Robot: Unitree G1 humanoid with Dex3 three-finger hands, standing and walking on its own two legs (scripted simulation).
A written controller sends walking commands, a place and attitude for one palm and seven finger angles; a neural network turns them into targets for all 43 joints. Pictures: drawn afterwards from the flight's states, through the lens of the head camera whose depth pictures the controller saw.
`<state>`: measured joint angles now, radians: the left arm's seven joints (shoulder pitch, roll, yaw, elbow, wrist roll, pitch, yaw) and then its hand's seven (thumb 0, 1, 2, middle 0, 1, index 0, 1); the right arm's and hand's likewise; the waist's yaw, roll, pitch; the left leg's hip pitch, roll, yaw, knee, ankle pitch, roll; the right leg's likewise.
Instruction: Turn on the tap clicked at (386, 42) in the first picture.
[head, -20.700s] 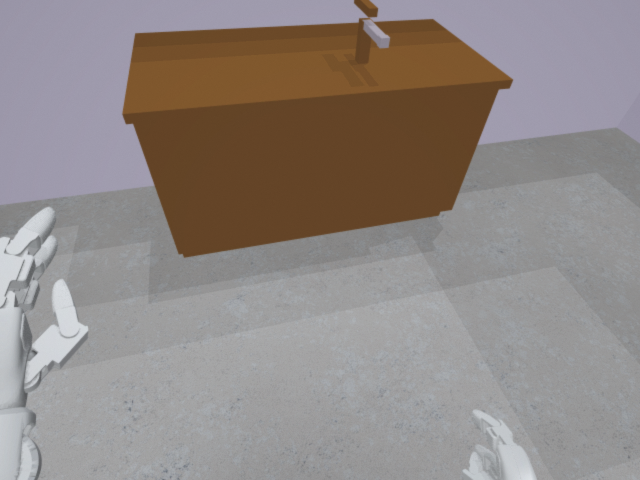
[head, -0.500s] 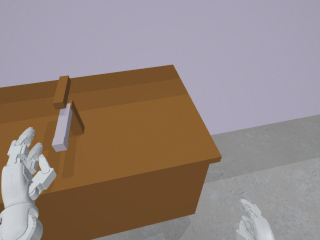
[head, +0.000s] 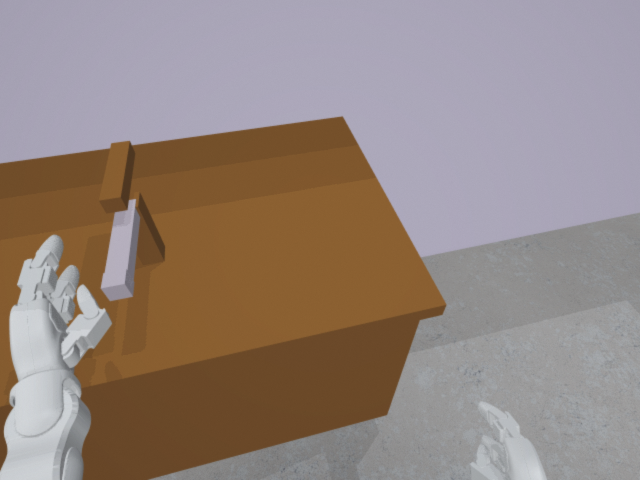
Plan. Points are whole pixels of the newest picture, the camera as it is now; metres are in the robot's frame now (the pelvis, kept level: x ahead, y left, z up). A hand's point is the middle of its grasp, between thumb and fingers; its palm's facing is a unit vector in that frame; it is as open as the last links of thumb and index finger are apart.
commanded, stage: reach beside the lever's end, fingers flat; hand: left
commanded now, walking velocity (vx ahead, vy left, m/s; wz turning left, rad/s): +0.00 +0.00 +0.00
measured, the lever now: (118, 285) +0.32 +0.29 +0.08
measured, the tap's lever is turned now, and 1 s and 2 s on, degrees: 0 0 16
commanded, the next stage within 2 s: push the lever round in 1.00 s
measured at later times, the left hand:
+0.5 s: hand (90, 302) +0.29 +0.31 +0.08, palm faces +0.53 -0.84 -0.11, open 7.8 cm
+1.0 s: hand (94, 299) +0.30 +0.32 +0.07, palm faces +0.53 -0.84 -0.10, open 7.8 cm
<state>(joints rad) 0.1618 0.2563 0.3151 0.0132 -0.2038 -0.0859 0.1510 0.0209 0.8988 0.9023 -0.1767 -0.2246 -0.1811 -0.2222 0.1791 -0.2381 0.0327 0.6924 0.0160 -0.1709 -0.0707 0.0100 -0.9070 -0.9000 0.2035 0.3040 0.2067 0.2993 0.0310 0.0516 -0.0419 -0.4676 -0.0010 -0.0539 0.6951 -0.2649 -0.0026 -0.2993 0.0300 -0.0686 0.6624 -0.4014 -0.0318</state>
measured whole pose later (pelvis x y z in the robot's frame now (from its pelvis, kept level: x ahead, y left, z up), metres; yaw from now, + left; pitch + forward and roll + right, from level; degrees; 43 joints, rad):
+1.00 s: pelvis +0.00 +0.01 -0.01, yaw +0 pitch +6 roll -3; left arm -0.02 0.31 0.42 0.30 -0.20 -0.22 0.10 0.02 0.90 0.90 -0.15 -0.15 -0.16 -0.15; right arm 0.22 -0.25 0.02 0.70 0.01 -0.12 -0.06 0.01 -0.91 -0.90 0.20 0.30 0.21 0.30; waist 0.01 0.05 -0.06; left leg -0.60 0.00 -0.06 0.79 -0.30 0.01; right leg -0.42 0.04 -0.07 0.74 -0.43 -0.02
